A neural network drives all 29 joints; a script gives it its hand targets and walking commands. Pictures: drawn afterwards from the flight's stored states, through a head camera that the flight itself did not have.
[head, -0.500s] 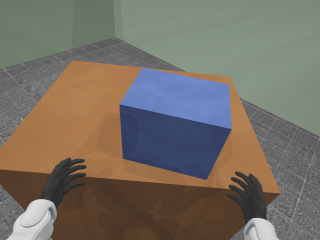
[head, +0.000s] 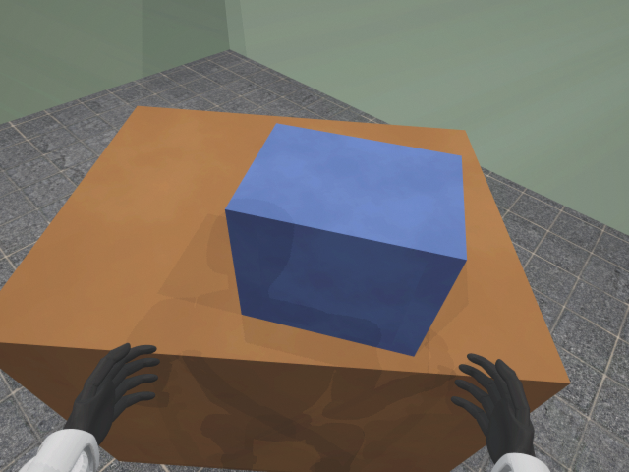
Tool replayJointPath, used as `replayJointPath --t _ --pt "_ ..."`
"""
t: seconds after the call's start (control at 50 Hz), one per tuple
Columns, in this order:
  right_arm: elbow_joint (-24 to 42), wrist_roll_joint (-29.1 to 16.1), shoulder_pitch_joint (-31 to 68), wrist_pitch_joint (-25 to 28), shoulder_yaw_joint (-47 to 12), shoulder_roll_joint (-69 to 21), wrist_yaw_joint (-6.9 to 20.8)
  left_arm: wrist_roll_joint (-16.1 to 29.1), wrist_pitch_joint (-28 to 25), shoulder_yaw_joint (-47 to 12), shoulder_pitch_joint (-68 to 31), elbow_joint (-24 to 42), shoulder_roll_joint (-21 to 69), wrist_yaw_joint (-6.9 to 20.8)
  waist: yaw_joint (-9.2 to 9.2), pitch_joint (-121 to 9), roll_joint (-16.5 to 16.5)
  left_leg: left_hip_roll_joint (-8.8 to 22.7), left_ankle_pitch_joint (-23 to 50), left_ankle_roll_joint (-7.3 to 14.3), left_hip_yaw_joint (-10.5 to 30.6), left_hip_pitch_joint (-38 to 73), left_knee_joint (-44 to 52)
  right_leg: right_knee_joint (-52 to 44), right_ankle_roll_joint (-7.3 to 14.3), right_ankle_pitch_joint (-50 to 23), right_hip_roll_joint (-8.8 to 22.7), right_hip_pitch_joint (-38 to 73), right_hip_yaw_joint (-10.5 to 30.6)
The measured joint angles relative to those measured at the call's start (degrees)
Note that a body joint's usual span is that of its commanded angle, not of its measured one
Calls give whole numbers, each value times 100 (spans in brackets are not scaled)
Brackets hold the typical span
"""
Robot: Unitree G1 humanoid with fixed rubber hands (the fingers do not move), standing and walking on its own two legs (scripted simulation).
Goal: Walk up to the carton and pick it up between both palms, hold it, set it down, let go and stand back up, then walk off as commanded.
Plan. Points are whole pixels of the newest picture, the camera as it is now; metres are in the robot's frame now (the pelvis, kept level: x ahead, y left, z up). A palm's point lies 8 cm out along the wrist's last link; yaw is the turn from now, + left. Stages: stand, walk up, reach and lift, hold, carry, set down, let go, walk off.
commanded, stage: set down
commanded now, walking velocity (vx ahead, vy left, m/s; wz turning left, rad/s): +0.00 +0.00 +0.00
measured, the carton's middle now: (345, 239) +0.44 -0.01 +0.05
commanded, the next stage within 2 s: let go in 1.24 s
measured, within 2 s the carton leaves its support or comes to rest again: neither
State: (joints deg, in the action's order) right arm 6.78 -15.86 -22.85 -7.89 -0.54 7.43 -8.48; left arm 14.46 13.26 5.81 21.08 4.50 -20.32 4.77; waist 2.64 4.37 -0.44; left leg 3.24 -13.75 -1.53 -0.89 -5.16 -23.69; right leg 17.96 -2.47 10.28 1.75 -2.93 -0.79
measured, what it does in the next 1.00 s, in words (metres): stands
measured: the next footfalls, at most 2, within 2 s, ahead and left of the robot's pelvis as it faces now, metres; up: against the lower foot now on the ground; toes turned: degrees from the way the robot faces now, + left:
none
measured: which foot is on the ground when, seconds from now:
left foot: down 0.00-1.00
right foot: down 0.00-1.00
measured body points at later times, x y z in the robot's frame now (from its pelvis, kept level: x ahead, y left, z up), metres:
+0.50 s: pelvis +0.00 +0.00 +0.00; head +0.00 +0.01 +0.45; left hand +0.16 +0.26 -0.03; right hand +0.18 -0.20 -0.02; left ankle -0.01 +0.13 -0.75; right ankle +0.00 -0.15 -0.75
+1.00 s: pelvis +0.01 +0.00 +0.00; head +0.01 +0.00 +0.45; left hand +0.15 +0.25 -0.06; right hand +0.17 -0.21 -0.06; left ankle -0.01 +0.13 -0.75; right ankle +0.00 -0.15 -0.75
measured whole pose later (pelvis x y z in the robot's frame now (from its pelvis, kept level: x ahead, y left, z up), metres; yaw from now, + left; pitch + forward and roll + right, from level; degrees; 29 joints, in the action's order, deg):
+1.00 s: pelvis +0.01 +0.00 +0.00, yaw +0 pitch -4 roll -1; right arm -20.2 -8.8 -21.1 4.2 -0.5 10.0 0.3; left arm 8.6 10.0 -0.8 18.8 -16.6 -17.8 1.7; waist 2.0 4.5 1.4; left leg 3.2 -14.4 -1.5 -0.9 -4.8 -23.7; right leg 18.0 -2.3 10.9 1.7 -2.6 -0.8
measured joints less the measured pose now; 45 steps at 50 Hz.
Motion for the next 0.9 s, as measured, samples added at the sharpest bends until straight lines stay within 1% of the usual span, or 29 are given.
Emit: replayJointPath --t 0.18,0.3,0.38,0.62,0.9 --pt "-164 14 -67 145 -2 81 128 -16 -277 -87 103 -418 1 0 -1 15 46 0 10 0 0 33 0 0 1 -5 0 34 0" --pt "-589 105 -67 146 -2 82 252 -37 -293 -216 103 -737 1 -7 -1 15 39 0 14 0 0 35 0 0 14 -10 -1 36 0" --pt "-817 157 -67 207 -2 84 349 -62 -295 -343 102 -826 1 -84 -1 15 46 0 10 0 0 35 0 0 14 -10 -1 35 0" --pt "-1403 325 -67 519 -1 161 586 -185 -294 -506 46 -1186 0 -202 -1 15 130 0 -10 -1 0 36 0 0 14 8 -1 35 0" --pt "-2276 596 23 998 -1 248 814 -410 -306 -657 -151 -1835 123 -288 -29 15 191 0 -49 -1 0 36 0 0 14 46 -1 35 0"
